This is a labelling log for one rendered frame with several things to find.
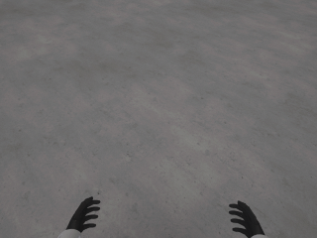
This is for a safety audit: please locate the robot right hand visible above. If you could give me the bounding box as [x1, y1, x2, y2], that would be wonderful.
[229, 200, 264, 238]

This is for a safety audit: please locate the robot left hand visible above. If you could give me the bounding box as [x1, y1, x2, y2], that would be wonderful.
[65, 196, 101, 233]

